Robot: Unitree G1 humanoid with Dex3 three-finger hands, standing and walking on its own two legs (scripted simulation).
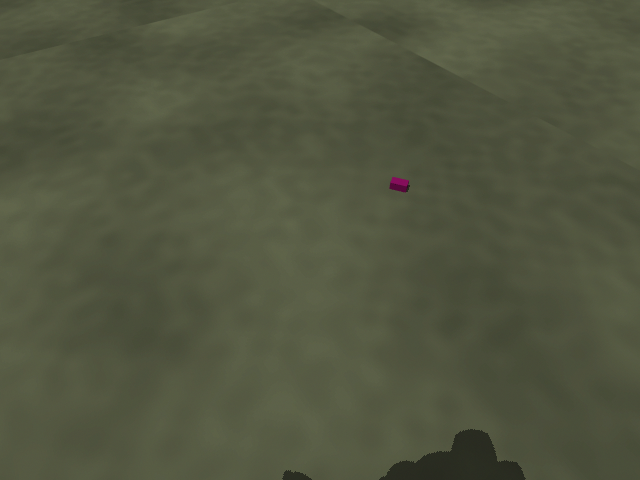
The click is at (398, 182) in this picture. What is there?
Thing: small brick
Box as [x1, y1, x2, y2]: [389, 177, 408, 192]
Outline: 392,177 389,188 405,192 408,180
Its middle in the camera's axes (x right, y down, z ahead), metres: +0.38 -0.25 +1.84
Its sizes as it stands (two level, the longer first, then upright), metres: 0.078 0.045 0.038
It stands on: the floor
